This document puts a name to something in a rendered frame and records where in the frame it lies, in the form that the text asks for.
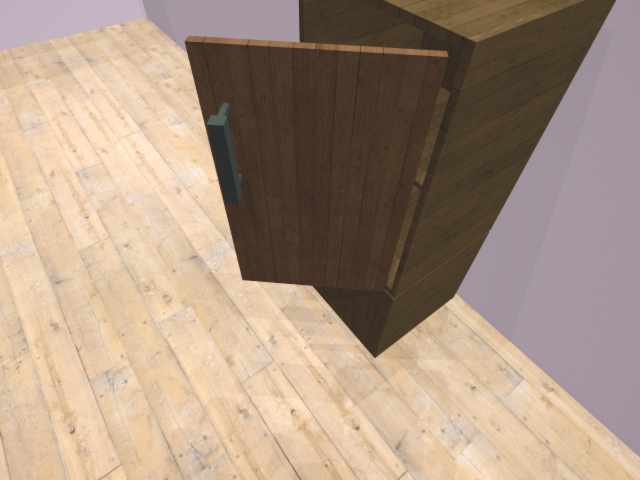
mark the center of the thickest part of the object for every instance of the handle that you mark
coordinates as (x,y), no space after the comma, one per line
(222,146)

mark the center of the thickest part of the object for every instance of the cupboard door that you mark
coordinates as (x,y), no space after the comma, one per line
(328,139)

